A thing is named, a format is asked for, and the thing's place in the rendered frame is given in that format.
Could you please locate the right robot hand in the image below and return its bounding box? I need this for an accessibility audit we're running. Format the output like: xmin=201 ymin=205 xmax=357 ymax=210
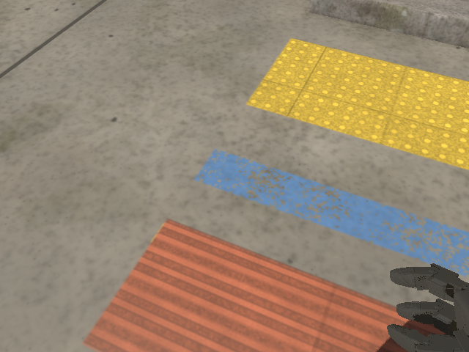
xmin=387 ymin=263 xmax=469 ymax=352

